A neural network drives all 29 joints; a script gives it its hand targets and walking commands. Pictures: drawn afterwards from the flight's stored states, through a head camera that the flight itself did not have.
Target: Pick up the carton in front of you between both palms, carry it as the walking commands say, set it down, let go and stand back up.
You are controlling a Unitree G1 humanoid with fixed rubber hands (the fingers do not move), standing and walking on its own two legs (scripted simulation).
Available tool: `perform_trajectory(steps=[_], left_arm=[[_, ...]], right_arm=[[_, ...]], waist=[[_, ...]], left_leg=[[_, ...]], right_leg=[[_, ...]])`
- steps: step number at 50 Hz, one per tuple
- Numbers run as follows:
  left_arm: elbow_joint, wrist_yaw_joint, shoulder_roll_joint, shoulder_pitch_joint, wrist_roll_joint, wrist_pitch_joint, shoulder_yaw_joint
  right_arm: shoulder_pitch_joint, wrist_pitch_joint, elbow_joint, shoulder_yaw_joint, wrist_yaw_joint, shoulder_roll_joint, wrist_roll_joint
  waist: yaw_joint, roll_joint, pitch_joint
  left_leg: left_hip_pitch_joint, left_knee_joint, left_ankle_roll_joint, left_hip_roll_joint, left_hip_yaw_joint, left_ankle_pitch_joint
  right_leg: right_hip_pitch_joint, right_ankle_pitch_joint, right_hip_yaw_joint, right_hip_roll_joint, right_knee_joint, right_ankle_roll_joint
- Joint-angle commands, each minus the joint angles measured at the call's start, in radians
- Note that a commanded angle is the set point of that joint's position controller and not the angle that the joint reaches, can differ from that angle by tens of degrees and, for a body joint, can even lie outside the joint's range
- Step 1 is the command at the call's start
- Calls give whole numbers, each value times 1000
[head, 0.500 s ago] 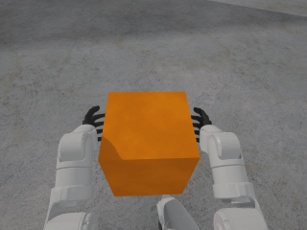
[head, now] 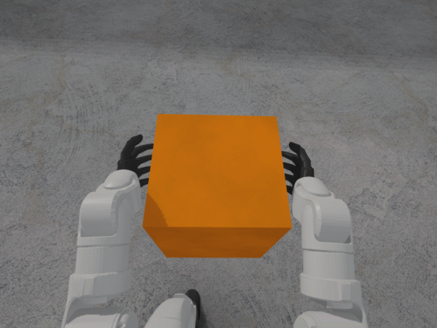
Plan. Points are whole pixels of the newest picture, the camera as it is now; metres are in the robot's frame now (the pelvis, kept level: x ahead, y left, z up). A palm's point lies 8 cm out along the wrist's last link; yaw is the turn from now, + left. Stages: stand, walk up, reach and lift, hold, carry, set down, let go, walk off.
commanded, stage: carry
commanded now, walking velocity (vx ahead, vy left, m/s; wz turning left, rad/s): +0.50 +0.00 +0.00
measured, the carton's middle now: (215, 194) +0.35 +0.03 -0.01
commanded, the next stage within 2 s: none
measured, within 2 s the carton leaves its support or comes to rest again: neither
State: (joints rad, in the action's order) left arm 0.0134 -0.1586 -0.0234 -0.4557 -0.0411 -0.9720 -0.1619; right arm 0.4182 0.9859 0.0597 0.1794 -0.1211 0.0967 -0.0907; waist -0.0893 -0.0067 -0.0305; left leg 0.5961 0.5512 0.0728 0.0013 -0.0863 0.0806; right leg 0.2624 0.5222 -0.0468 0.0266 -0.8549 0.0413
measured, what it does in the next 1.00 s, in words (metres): walks ahead: right foot, then left foot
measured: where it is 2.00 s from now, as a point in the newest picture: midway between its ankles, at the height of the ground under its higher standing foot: (228, 120)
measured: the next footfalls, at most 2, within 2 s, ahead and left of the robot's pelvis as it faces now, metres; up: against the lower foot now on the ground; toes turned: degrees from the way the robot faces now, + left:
right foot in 0.42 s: +0.44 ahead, -0.11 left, +0.00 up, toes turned -9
left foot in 0.90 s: +0.73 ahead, +0.11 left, +0.00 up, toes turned +11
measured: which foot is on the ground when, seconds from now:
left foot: down 0.00-0.44, up 0.46-0.88, down 0.90-1.00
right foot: up 0.00-0.40, down 0.42-0.90, up 0.92-1.00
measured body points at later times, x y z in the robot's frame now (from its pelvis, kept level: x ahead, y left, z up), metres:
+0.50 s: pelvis +0.34 -0.03 +0.02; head +0.30 -0.03 +0.47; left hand +0.61 +0.13 +0.10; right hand +0.61 -0.18 +0.09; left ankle +0.18 +0.08 -0.64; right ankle +0.40 -0.10 -0.71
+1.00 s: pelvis +0.63 +0.02 +0.02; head +0.61 +0.03 +0.47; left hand +0.91 +0.17 +0.09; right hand +0.90 -0.14 +0.09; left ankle +0.70 +0.10 -0.71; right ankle +0.46 -0.08 -0.63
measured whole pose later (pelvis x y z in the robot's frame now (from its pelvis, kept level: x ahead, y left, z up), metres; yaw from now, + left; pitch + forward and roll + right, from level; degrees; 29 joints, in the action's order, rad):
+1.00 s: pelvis +0.63 +0.02 +0.02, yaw -2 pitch +4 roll +1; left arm 0.27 -0.08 -0.13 -0.16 0.12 -1.21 -0.14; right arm 0.16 1.20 0.24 0.09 -0.09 0.13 -0.12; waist 0.01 -0.03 0.12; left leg 0.41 0.50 0.07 0.04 -0.23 0.16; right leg 0.28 0.44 -0.07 -0.06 -1.06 0.00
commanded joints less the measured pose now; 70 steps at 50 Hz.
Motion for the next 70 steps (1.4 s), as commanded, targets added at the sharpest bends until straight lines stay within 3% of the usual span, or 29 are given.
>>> perform_trajectory(steps=[1,2,3,5,11,17,19,20,21,22,23,26,27,29,32,41,44,45,46,47,48,50,51,56,63,67,68,69,70], left_arm=[[59,279,-998,-519,-368,-31,794],[74,277,-1003,-491,-356,-38,772],[87,275,-1012,-498,-342,-48,761],[78,270,-1027,-461,-290,-61,733],[97,241,-1037,-316,-155,-74,698],[211,259,-998,-193,-148,-134,729],[218,282,-1013,-146,-173,-160,734],[225,293,-1009,-121,-181,-173,733],[229,302,-1008,-90,-185,-185,731],[212,309,-989,-98,-183,-190,708],[220,315,-1002,-107,-206,-191,719],[311,331,-1057,-196,-280,-206,776],[329,335,-1056,-212,-294,-210,786],[337,346,-1046,-204,-311,-215,792],[324,358,-1021,-166,-311,-221,783],[315,345,-970,-115,-256,-241,751],[316,336,-959,-135,-251,-248,754],[314,334,-952,-126,-249,-250,755],[328,333,-941,-141,-252,-255,759],[336,335,-964,-165,-258,-259,779],[326,337,-987,-171,-261,-253,778],[337,341,-1040,-174,-268,-232,780],[346,340,-1054,-169,-263,-221,783],[367,320,-1079,-113,-239,-197,790],[389,312,-981,-87,-235,-238,775],[354,324,-949,-98,-242,-265,751],[338,327,-943,-96,-241,-268,740],[309,329,-938,-85,-229,-268,725],[280,332,-947,-97,-226,-260,717]], right_arm=[[478,-14,96,-692,174,767,306],[469,-4,101,-716,181,812,326],[505,5,134,-734,194,865,357],[562,32,168,-775,222,932,418],[553,78,169,-819,301,990,509],[307,127,163,-772,317,933,434],[253,150,198,-759,311,906,403],[223,161,218,-756,308,891,388],[216,172,244,-756,305,870,376],[241,190,276,-771,301,899,382],[278,197,313,-777,301,884,386],[277,196,308,-777,294,931,389],[261,195,301,-776,289,942,383],[216,194,283,-771,279,949,361],[172,195,265,-765,265,949,333],[205,223,313,-791,267,903,363],[200,232,295,-782,274,891,371],[183,232,276,-772,276,882,367],[157,229,259,-759,278,871,356],[162,219,248,-753,282,889,351],[159,215,259,-759,286,918,373],[199,199,297,-779,293,989,395],[219,190,316,-794,296,1010,404],[211,180,375,-818,303,987,434],[146,217,365,-783,292,880,391],[171,241,339,-771,285,849,375],[172,246,332,-771,283,845,371],[199,253,340,-769,282,835,371],[242,260,360,-789,282,858,380]], waist=[[158,238,861],[162,168,811],[159,101,716],[148,61,595],[130,140,505],[126,194,343],[101,166,352],[90,143,394],[68,49,446],[66,-163,493],[63,-256,455],[71,-47,371],[76,-32,373],[77,-78,381],[72,-111,341],[56,-145,216],[86,-118,276],[103,-74,357],[122,102,431],[119,341,462],[112,292,452],[113,94,443],[106,48,428],[100,126,378],[114,151,264],[90,132,260],[76,90,312],[53,-62,356],[55,-321,419]], left_leg=[[-1178,-12,276,451,631,-652],[-1120,-64,269,406,619,-421],[-1044,-84,210,353,544,-412],[-918,-121,139,308,423,-538],[-789,-217,69,243,209,-569],[-642,-240,12,196,52,-503],[-572,-112,-22,181,-12,-521],[-495,-9,-50,163,-43,-431],[-375,180,-81,135,-53,-154],[-100,436,-106,36,-46,141],[71,582,-92,-16,29,418],[71,600,-59,99,101,311],[26,524,-68,116,100,265],[-25,405,-84,103,51,212],[-12,223,-107,96,6,132],[-43,-54,-83,59,-110,-27],[-317,-140,-53,-5,-186,37],[-536,-123,-40,29,-142,74],[-719,-204,29,244,214,206],[-911,-303,146,414,569,143],[-892,-297,170,422,561,21],[-776,-283,127,376,385,-78],[-703,-310,92,361,314,-61],[-607,-415,65,303,119,64],[-647,-370,37,244,-17,-130],[-596,-162,-14,211,-99,-230],[-491,-2,-41,179,-136,-253],[-305,248,-87,111,-155,-89],[-20,515,-119,3,-105,251]], right_leg=[[455,52,85,21,-550,-22],[541,-5,85,-17,-576,-12],[589,-49,77,-46,-507,-7],[561,-108,61,-67,-327,-15],[401,-256,-30,-33,78,-44],[179,-517,-137,-5,388,-40],[-19,-516,-174,5,466,-26],[-174,-474,-154,-23,448,-17],[-320,-421,49,-180,457,12],[-508,-311,460,-415,527,157],[-515,-336,642,-461,620,221],[-302,-422,377,-392,640,157],[-245,-392,298,-365,665,123],[-210,-360,184,-327,696,97],[-217,-331,110,-308,737,93],[-321,-627,-27,-265,655,63],[-265,-819,-119,-228,415,25],[-155,-763,-154,-196,246,-7],[55,-550,-158,-126,-27,-48],[361,-116,-111,0,-251,-76],[445,-46,7,-45,-401,-46],[439,-121,55,-126,-401,-17],[407,-177,57,-154,-327,-19],[336,-279,-28,-142,7,-57],[285,-452,-139,-100,318,-51],[48,-398,-224,-44,424,-23],[-148,-360,-209,-47,413,-13],[-303,-230,89,-225,513,32],[-514,-232,486,-433,604,166]])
